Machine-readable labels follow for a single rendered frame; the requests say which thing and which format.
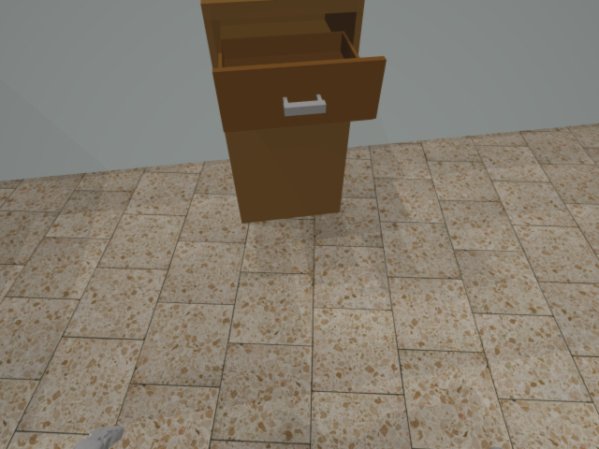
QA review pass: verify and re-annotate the drawer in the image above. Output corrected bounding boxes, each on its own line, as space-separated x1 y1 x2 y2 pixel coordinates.
212 31 387 133

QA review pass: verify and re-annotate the cabinet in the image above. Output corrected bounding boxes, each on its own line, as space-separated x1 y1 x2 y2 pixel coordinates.
200 0 365 224

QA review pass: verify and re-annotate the left robot hand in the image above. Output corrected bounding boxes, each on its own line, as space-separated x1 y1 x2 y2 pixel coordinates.
73 426 124 449

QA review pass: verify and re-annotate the handle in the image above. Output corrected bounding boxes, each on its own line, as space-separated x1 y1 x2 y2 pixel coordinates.
283 94 327 116

